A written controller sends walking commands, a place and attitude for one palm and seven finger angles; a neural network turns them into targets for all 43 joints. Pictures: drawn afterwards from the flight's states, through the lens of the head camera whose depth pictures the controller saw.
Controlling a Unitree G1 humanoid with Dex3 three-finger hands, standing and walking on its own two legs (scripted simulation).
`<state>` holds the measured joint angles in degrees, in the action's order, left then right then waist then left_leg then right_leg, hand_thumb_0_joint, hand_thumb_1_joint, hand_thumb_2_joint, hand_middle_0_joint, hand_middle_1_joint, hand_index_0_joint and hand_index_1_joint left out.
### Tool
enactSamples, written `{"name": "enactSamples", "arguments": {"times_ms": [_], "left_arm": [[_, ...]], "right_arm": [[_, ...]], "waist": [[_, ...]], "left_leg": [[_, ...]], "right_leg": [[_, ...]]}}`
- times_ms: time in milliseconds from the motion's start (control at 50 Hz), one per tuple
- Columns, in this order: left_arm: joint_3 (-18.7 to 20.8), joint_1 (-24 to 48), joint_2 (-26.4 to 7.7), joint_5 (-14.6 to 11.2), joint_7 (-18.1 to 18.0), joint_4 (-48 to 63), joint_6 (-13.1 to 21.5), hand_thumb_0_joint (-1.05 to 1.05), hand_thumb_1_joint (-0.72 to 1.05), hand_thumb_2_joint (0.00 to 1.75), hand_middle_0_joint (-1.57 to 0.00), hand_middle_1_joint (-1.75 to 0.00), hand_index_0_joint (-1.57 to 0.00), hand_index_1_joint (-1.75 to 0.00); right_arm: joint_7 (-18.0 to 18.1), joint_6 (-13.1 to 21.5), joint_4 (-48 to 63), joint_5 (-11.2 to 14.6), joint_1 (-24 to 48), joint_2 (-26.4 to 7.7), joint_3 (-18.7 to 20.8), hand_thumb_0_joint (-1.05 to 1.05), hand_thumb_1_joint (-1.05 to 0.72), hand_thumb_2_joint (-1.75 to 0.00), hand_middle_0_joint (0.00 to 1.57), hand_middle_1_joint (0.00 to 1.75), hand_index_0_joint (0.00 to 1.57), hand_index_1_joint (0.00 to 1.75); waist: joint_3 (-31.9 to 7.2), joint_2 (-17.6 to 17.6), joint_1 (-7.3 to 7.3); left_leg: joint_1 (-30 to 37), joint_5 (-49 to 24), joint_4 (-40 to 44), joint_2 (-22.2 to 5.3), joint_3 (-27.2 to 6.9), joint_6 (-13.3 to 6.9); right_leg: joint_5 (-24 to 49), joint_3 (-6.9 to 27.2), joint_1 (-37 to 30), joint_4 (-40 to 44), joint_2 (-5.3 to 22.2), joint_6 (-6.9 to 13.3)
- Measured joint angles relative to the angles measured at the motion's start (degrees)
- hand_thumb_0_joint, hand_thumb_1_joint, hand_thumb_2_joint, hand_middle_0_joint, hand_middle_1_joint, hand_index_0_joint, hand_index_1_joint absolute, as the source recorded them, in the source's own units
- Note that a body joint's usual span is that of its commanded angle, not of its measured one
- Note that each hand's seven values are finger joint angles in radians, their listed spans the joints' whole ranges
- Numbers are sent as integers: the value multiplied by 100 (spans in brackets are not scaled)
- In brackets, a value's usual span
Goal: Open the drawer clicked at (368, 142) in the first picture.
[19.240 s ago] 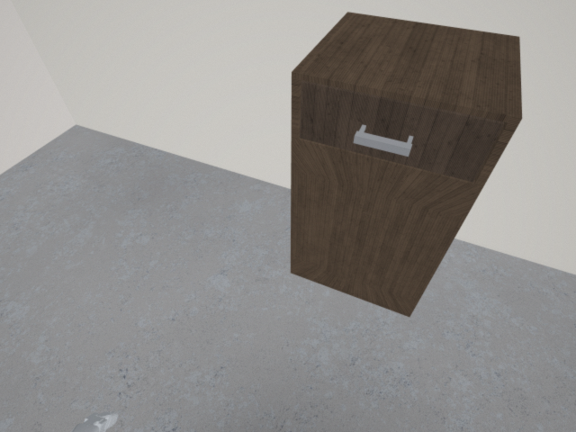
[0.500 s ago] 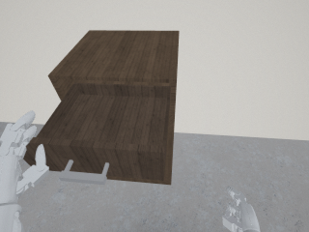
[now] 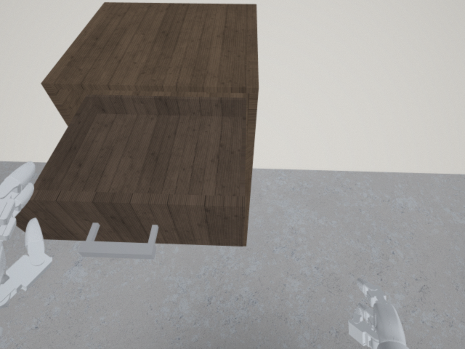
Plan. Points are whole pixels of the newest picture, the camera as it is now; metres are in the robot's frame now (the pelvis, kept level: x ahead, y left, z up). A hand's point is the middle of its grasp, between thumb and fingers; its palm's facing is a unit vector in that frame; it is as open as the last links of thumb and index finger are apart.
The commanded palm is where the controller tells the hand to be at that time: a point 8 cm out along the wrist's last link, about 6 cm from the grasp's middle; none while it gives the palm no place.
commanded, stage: step back with the hand held close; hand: left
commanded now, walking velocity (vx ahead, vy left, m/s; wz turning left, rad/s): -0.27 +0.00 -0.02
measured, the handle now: (121, 239) +0.30 +0.23 -0.01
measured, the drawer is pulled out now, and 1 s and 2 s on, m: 0.30 0.30 0.30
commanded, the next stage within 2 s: stop stepping back and stand still in 1.14 s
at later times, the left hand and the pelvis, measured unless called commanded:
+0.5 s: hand (4, 307) +0.14 +0.25 +0.16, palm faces +0.39 -0.81 -0.44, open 7.4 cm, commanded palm +0.08 +0.29 +0.18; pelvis -0.05 +0.01 -0.01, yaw +0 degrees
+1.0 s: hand out of the picture +0.08 +0.24 +0.17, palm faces +0.38 -0.82 -0.43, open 7.4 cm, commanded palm +0.02 +0.28 +0.18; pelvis -0.11 +0.00 -0.01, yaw +1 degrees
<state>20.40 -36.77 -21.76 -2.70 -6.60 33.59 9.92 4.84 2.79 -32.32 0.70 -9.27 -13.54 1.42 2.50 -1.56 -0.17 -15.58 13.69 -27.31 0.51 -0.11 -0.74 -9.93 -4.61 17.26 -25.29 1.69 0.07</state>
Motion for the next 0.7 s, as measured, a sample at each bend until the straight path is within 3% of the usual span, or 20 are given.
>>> {"name": "enactSamples", "arguments": {"times_ms": [120, 480, 600, 700], "left_arm": [[164, -43, -128, -6, -63, 216, 34, 1, 89, 90, -22, -30, -21, -30], [178, 165, 32, 113, -305, 361, 257, 1, 89, 90, -21, -30, -21, -30], [330, 203, -150, 170, -293, 383, 311, 1, 89, 90, -21, -30, -21, -30], [437, 203, -132, 164, -218, 416, 422, 1, 89, 90, -21, -30, -21, -30]], "right_arm": [[-14, 26, 105, 3, 41, 123, -39, 1, -90, -90, 20, 30, 20, 30], [-21, 254, 61, -30, -150, 182, -214, 1, -90, -90, 20, 30, 20, 30], [-34, 320, 43, -40, -231, 231, -190, 1, -90, -90, 20, 30, 20, 30], [-108, 365, -2, -47, -128, 236, -152, 1, -90, -90, 20, 30, 20, 30]], "waist": [[18, 143, 6], [-116, 229, 12], [-49, 340, -114], [15, 276, -54]], "left_leg": [[-262, -12, -230, 52, 25, -41], [-890, -61, -792, -21, -24, -78], [-959, -125, -837, 81, -59, -77], [-1129, 37, -1144, 1, -69, -18]], "right_leg": [[4, 28, 275, -257, 61, -24], [140, -1, 725, -475, -17, -15], [85, 281, 836, -755, -95, -48], [27, 306, 997, -998, -193, 50]]}}
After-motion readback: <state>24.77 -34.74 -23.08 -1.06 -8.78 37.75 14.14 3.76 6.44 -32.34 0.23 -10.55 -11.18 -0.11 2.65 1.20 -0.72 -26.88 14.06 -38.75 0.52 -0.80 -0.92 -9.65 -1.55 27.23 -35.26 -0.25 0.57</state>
